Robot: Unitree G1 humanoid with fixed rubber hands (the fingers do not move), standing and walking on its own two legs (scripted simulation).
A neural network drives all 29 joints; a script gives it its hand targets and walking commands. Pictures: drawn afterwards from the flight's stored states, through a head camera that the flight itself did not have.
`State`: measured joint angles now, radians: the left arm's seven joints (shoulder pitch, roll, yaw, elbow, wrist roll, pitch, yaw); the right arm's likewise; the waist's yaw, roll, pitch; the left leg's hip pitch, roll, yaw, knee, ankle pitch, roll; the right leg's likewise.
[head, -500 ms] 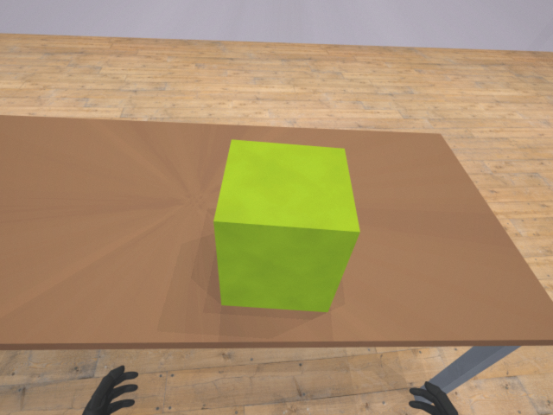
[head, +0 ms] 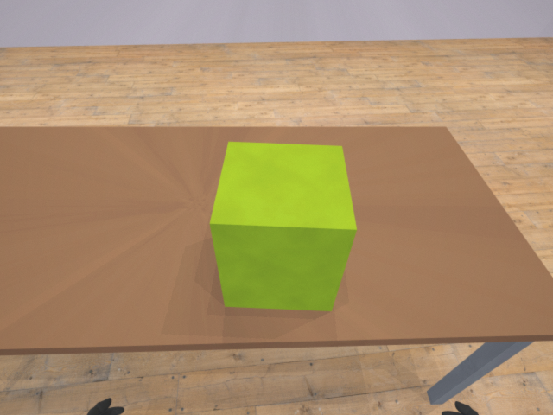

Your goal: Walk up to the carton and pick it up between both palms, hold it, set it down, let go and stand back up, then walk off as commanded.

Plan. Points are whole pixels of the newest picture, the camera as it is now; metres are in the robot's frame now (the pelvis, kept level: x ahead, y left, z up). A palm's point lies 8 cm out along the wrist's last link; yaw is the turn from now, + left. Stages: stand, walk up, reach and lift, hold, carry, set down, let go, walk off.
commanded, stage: stand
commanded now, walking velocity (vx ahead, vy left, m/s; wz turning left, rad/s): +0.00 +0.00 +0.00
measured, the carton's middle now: (281, 229) +0.45 +0.00 -0.01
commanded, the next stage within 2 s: walk off in 0.88 s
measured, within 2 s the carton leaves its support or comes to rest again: neither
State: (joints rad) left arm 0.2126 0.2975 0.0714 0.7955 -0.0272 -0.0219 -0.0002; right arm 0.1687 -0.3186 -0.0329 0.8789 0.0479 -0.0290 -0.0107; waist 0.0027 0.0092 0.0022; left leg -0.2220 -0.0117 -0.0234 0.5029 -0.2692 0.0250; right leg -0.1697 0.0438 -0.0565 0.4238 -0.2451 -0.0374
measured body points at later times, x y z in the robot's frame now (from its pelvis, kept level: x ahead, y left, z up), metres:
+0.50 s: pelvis +0.00 +0.00 +0.00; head +0.00 +0.01 +0.45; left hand +0.10 +0.29 -0.12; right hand +0.11 -0.29 -0.12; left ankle +0.00 +0.10 -0.74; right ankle -0.01 -0.10 -0.74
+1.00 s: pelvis -0.01 +0.00 +0.00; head -0.01 +0.01 +0.45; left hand +0.09 +0.29 -0.13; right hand +0.09 -0.29 -0.12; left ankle +0.00 +0.10 -0.74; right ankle -0.01 -0.10 -0.74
